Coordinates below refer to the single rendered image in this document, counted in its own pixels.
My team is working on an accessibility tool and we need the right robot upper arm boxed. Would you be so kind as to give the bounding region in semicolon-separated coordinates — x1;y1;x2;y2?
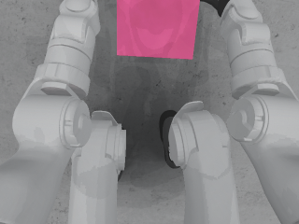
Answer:
226;93;299;224

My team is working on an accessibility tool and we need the left robot upper arm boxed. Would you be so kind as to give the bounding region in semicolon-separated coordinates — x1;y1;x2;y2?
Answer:
0;94;93;224

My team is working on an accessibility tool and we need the carton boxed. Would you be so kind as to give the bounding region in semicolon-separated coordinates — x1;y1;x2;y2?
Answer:
117;0;200;60

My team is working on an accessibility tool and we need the left robot forearm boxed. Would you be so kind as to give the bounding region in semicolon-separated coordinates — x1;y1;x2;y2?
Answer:
12;0;101;135

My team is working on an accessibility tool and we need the right robot thigh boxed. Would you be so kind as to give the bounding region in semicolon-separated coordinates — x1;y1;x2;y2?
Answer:
168;110;240;224

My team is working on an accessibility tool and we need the right robot forearm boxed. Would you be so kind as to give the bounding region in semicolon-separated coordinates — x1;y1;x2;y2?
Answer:
220;0;299;101

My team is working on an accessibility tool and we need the right robot shin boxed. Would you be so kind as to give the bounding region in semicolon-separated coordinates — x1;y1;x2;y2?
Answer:
168;101;231;163

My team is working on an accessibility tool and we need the right robot hand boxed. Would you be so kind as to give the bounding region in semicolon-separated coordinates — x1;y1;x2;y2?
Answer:
200;0;230;17

